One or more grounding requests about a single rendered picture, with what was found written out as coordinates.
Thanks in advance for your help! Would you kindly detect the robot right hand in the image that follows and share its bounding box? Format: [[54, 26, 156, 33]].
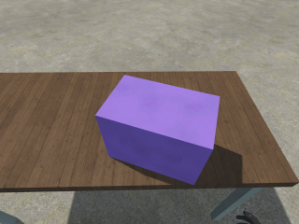
[[236, 211, 261, 224]]

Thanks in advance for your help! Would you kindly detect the carton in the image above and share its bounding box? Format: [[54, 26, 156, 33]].
[[95, 75, 220, 185]]

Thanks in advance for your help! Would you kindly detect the table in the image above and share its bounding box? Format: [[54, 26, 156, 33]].
[[0, 71, 299, 224]]

